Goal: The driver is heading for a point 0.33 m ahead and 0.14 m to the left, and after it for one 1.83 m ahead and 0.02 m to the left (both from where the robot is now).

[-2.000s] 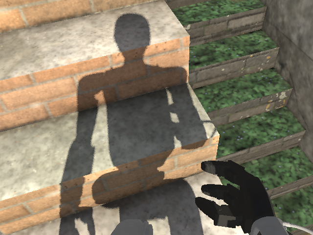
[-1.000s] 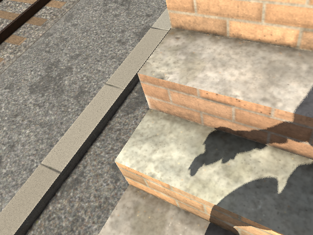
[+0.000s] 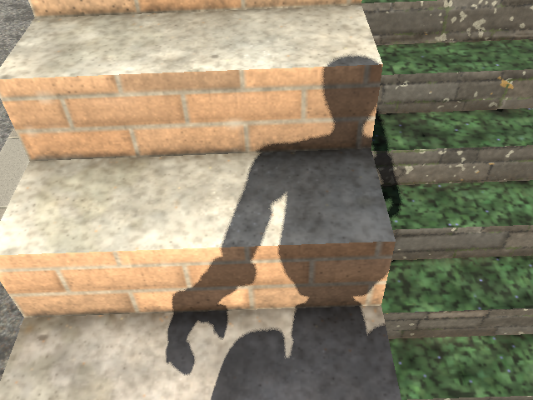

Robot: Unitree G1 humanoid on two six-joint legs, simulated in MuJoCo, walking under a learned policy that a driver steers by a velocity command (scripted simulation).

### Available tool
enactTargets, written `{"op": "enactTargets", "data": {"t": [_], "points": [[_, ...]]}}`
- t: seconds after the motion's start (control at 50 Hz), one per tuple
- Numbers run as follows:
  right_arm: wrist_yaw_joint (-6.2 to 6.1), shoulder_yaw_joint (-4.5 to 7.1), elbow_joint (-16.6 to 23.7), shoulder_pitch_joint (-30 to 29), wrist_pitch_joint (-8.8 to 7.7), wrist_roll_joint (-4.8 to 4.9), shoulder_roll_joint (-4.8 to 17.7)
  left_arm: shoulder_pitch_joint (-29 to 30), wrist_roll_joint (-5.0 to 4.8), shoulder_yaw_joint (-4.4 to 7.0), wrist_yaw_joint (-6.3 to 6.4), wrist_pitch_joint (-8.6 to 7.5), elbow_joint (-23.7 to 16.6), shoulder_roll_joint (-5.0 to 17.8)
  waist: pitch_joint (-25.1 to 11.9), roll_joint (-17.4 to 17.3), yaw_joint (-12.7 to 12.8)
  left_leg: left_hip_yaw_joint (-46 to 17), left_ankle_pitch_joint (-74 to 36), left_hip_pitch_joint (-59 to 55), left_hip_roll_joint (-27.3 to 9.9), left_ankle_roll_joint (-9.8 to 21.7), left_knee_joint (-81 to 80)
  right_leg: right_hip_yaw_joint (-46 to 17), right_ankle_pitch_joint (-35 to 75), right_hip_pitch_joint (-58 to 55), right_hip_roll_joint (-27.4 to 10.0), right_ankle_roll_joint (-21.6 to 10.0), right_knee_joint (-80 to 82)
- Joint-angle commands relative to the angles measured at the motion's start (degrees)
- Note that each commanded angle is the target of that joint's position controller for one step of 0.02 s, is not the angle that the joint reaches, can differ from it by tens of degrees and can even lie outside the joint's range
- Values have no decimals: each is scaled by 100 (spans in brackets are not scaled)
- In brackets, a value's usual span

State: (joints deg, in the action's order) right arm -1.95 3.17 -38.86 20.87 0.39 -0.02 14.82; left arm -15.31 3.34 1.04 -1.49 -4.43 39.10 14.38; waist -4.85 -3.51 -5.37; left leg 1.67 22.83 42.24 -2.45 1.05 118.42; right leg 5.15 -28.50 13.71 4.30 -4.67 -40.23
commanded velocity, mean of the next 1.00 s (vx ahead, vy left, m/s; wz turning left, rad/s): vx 0.89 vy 0.00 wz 0.12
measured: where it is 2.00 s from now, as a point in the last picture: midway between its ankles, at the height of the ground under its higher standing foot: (114, 159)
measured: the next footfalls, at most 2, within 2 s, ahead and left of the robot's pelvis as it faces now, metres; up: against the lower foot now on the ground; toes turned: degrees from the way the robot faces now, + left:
left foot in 0.28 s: +0.19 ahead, +0.10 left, +0.19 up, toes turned +4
right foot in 0.74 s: +0.48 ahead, +0.14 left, +0.38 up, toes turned +14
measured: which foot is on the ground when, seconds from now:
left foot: up 0.00-0.26, down 0.28-0.72, up 0.74-1.00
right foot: down 0.00-0.30, up 0.32-0.72, down 0.74-1.00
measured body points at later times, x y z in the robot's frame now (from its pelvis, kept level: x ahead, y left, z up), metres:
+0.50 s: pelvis +0.24 +0.10 +0.20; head +0.24 +0.11 +0.65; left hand +0.49 +0.32 +0.19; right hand +0.26 -0.15 +0.06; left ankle +0.15 +0.09 -0.51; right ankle +0.16 -0.05 -0.19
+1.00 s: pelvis +0.49 +0.24 +0.38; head +0.46 +0.28 +0.83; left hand +0.56 +0.52 +0.25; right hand +0.76 +0.09 +0.39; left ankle +0.47 +0.42 -0.28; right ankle +0.44 +0.14 -0.32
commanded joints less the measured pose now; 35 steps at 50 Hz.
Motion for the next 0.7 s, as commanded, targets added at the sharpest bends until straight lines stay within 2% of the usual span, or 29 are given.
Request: {"op": "enactTargets", "data": {"t": [0.02, 0.06, 0.1, 0.12, 0.16, 0.18, 0.2, 0.22, 0.24, 0.26, 0.28, 0.3, 0.32, 0.34, 0.36, 0.38, 0.4, 0.42, 0.44, 0.48, 0.52, 0.56, 0.58, 0.6, 0.62, 0.64, 0.66, 0.68, 0.7], "points": [[96, -150, 866, -1685, -208, 119, -178, -1239, 53, 300, 78, -344, 533, 753, 1067, 273, 783, -401, 12, 3784, 266, 461, 2843, -2166, 1115, -1208, -2215, -477, 2225], [34, -217, 983, -2185, -250, 212, -514, -1326, 117, 200, 29, -402, 1069, 271, 1255, 545, 718, -759, 63, 4494, 771, 735, 3816, -1548, 1992, -1123, -2426, -347, 2632], [45, -252, 1000, -2102, -185, 292, -455, -557, 43, 189, -50, -456, 1170, 330, 1558, 519, 147, -557, -100, 3787, 744, 759, 2440, -359, 2257, 25, -2144, -12, 3309], [59, -264, 1043, -2341, -101, 324, -444, -346, -41, 163, -73, -422, 1280, 256, 1874, 713, 113, -187, -238, 3675, 872, 720, 1792, 260, 3205, 461, -1840, 152, 3570], [66, -355, 1366, -2646, 92, 231, -435, -712, -163, 101, 6, -420, 1660, 290, 1672, 993, -19, 380, -23, 3053, 543, 807, 761, 762, 5384, 323, -1919, -23, 4292], [75, -315, 1146, -2156, 173, 159, -341, -677, -281, 61, 81, -308, 1757, 279, 1026, 1180, -168, 691, -31, 2304, 609, 912, 555, 1198, 7108, -125, -1749, -126, 4256], [165, -269, 776, -971, 81, 178, -207, 355, -376, 86, 199, -320, 1394, 428, 414, 1201, -865, 1075, -50, -84, 656, 1093, -913, 1896, 10254, 589, -1502, 27, 3799], [222, -196, 532, -361, 18, 231, 83, 575, -742, 224, 328, -464, 1193, 1114, -416, 1280, -1223, 1234, 111, -1799, 844, 967, -2341, 1465, 12756, 606, -1624, -203, 3252], [206, -91, 203, 587, 16, 200, 214, 447, -833, 340, 308, -630, 1185, 1746, -1162, 1266, -1564, 1294, 56, -2880, 830, 913, -2534, 1087, 14580, 132, -2091, -429, 2261], [207, -15, 53, 1040, 21, 107, 376, 333, -821, 537, 178, -646, 1195, 2211, -1579, 1132, -1679, 1166, 588, -3159, 1003, 831, -3509, 844, 14582, -404, -2268, -642, 1051], [244, -25, 59, 873, 9, -1, 412, 326, -616, 537, 18, -613, 1182, 2066, -1321, 1068, -1567, 843, 1366, -3165, 1268, 890, -5360, 646, 13599, -695, -2294, -861, -456], [366, 100, -44, 280, -72, -35, 506, 261, -325, 464, -100, -462, 1202, 1574, -482, 944, -1226, -404, 1509, -2653, 1304, 1104, -7190, 410, 9105, -360, -1540, -692, -2614], [299, 170, -447, -87, -107, 168, 834, 379, -40, 137, -245, -406, 700, 279, 366, -950, -281, -2727, -2053, -2640, 654, 1539, -7613, -145, 2567, 1995, -70, -125, -5931], [146, -69, -312, -737, 53, 236, 377, 656, 307, -46, -410, -489, -204, -252, -260, -328, 534, -4652, -809, -2549, 255, 1756, -8973, -1168, 2508, 3178, -48, 94, -8073], [81, -117, -337, -710, 13, 66, 272, 1356, 339, -294, -494, -540, -769, -600, -67, -200, 566, -5193, 600, -2242, -243, 1794, -10097, -1094, 2248, 3904, -79, 215, -9079], [44, -226, -817, 62, -193, 23, -75, 1453, 460, -412, -403, -613, -718, -673, 986, 317, 460, -4874, -766, -2814, 172, 1157, -10080, -938, 1986, 4910, -122, 70, -8796], [-90, -182, -1267, 785, -322, 22, -66, 2324, 562, -530, -251, -645, -902, -754, 1330, 537, 39, -4285, -3500, -3598, 525, 917, -9751, -724, 1609, 5453, 32, 42, -8435], [-102, -116, -1247, 878, -391, -177, 117, 1973, 367, -417, -198, -602, -777, -348, 1230, 816, 159, -3587, -4831, -4596, 404, 864, -9232, -648, 1625, 5941, 32, 116, -8375], [-39, -40, -1380, 1223, -462, -146, 185, 1873, 278, -365, -143, -483, -658, -121, 825, 873, 63, -2976, -5684, -5287, 484, 756, -9019, -449, 1294, 6021, 42, 114, -8582], [-44, -45, -1511, 1758, -442, -203, 174, 2262, 94, -421, -211, -392, -907, -351, 186, 626, -30, -2632, -6543, -5927, 228, 880, -8878, -335, 734, 6043, 59, 14, -8427], [-66, -95, -1609, 2085, -532, -144, -22, 2197, -12, -544, -236, -205, -959, -879, -98, 512, 96, -2570, -5721, -5523, -128, 895, -9085, -176, 233, 5971, -24, -105, -8612], [-13, -170, -1640, 2570, -666, -135, -128, 2839, -33, -533, -146, -87, -1161, -1086, 123, 442, -101, -2522, -5292, -5305, -233, 754, -9282, 329, -320, 6901, 166, -269, -9407], [61, -202, -1740, 2637, -726, -152, -265, 3047, -63, -589, -106, -6, -1313, -1335, 248, 500, 45, -2234, -5422, -4807, -206, 532, -9418, 377, -33, 6810, 177, -455, -9131], [137, -163, -1732, 2613, -748, -186, -174, 3510, -105, -641, -35, 49, -1571, -1392, 422, 346, 37, -1931, -5283, -4121, -155, 354, -9975, 716, 63, 6382, 258, -505, -8393], [118, -194, -1556, 2150, -737, -137, -345, 3639, -163, -682, -51, 160, -1762, -1347, 457, 422, 264, -1484, -5945, -3026, -7, 239, -10668, 947, 211, 4699, 253, -585, -6670], [46, -197, -1380, 1533, -708, 21, -422, 3296, -159, -637, -50, 138, -1693, -1229, 172, 153, 726, -717, -8796, -2049, 70, 115, -10831, 1103, 382, 2582, 414, -681, -5409], [-69, -106, -1252, 1247, -791, 302, -42, 2781, -380, -429, 61, 174, -1470, -674, -365, -170, 975, -660, -11804, -1485, -141, 320, -10706, 1260, 703, 735, 667, -581, -4850], [-112, 32, -1249, 1277, -986, 362, 499, 2194, -536, -322, 178, 252, -1348, -559, -347, -984, 1048, -875, -13338, -1895, -668, 341, -10192, 927, 27, 472, 497, -597, -4550], [-208, 170, -1283, 1241, -1066, 419, 867, 1167, -626, -28, 224, 392, -894, -58, -709, -918, 1565, -1056, -14909, -2691, -1074, 119, -9277, 721, -302, 327, 507, -650, -4068]]}}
